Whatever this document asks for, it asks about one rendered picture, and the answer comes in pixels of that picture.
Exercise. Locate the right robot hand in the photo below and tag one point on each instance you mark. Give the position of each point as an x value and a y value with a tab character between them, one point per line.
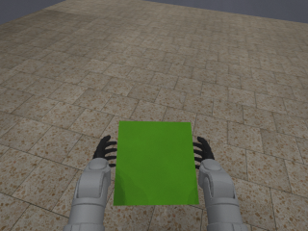
206	152

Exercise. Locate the left robot forearm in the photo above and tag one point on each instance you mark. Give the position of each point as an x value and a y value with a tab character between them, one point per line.
90	197

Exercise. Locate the carton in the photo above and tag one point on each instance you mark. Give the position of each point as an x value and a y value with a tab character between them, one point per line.
155	164

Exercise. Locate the right robot forearm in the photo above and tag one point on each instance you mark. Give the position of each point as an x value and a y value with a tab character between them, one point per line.
220	197

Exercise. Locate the left robot hand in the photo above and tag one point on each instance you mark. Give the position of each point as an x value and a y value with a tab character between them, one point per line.
100	151

